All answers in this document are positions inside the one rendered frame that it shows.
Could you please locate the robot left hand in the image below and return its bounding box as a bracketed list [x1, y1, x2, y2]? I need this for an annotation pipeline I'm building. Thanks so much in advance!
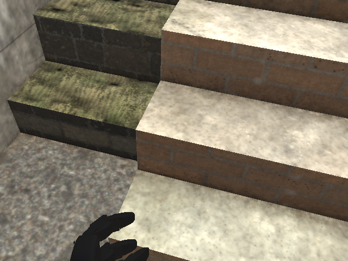
[70, 212, 149, 261]

